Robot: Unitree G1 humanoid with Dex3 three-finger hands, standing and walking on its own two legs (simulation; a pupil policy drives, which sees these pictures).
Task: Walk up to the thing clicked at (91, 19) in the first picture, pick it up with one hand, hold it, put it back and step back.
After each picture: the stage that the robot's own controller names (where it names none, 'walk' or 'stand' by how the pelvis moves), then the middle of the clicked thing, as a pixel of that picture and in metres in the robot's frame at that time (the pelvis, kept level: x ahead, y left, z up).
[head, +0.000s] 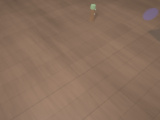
stand; (92, 13) +2.08 -0.27 -0.65
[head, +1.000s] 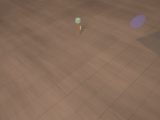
walk; (78, 26) +1.97 +0.10 -0.63
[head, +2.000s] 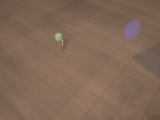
walk; (59, 43) +1.35 +0.27 -0.65
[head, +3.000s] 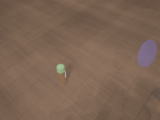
walk; (62, 75) +0.92 +0.19 -0.65
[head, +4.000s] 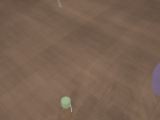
walk; (66, 108) +0.59 +0.12 -0.64
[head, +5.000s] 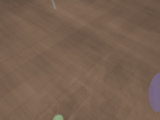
stand; out of the picture +0.45 +0.12 -0.64
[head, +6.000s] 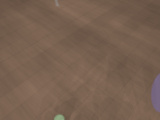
stand; out of the picture +0.44 +0.11 -0.65
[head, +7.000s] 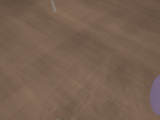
stand; out of the picture +0.43 +0.13 -0.65
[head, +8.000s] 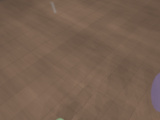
stand; out of the picture +0.44 +0.13 -0.66
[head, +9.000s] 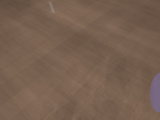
stand; out of the picture +0.43 +0.13 -0.66
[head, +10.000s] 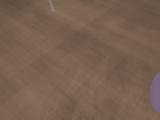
stand; out of the picture +0.42 +0.13 -0.66
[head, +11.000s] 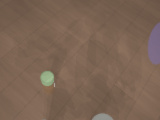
go down; (48, 83) +0.48 +0.11 -0.47
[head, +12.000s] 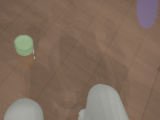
go down; (26, 54) +0.53 +0.14 -0.29
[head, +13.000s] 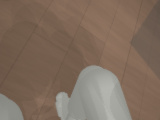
close in; out of the picture +0.53 +0.18 -0.20
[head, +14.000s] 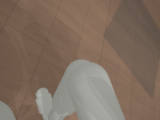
close in; out of the picture +0.53 +0.20 -0.19
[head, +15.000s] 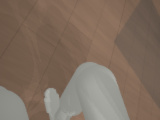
lift; out of the picture +0.45 +0.18 -0.18
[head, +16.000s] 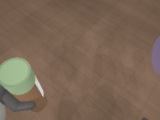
lift; (28, 90) +0.32 +0.15 +0.03
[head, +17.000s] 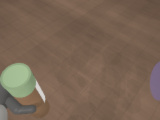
hold; (30, 95) +0.31 +0.15 +0.04
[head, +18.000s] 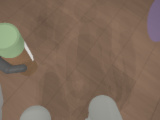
crouch; (18, 55) +0.44 +0.15 -0.04
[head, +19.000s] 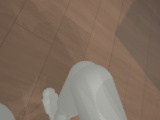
lower; out of the picture +0.48 +0.21 -0.18
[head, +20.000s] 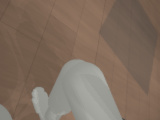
lower; out of the picture +0.48 +0.21 -0.20
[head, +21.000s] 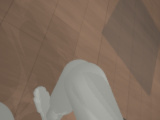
lower; out of the picture +0.48 +0.21 -0.20
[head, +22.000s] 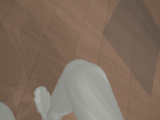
lower; out of the picture +0.48 +0.20 -0.20
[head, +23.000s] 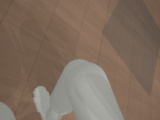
lower; out of the picture +0.49 +0.20 -0.20
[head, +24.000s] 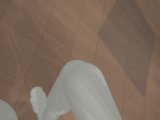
open; out of the picture +0.49 +0.19 -0.21
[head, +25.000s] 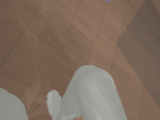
stand; out of the picture +0.48 +0.18 -0.20
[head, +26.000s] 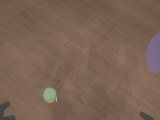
stand; (50, 99) +0.44 +0.10 -0.49
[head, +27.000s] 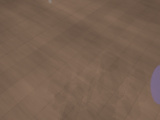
stand; out of the picture +0.39 +0.09 -0.59
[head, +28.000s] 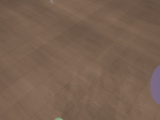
stand; out of the picture +0.41 +0.09 -0.59
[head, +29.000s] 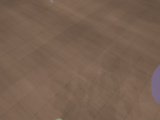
stand; out of the picture +0.40 +0.09 -0.59
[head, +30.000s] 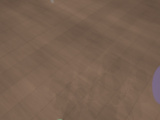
stand; out of the picture +0.40 +0.09 -0.59
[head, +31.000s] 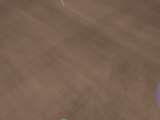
stand; out of the picture +0.40 +0.09 -0.63
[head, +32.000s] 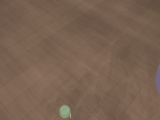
walk; (65, 116) +0.44 +0.09 -0.65
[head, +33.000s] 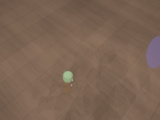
walk; (67, 82) +0.65 +0.04 -0.63
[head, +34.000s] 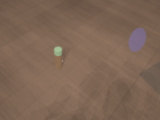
walk; (58, 58) +1.00 +0.16 -0.64
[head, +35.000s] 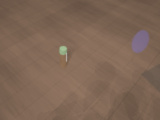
stand; (63, 57) +1.08 +0.11 -0.65
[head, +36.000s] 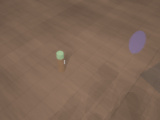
stand; (60, 62) +1.07 +0.15 -0.66
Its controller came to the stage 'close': yes
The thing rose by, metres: 0.68
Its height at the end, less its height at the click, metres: +0.00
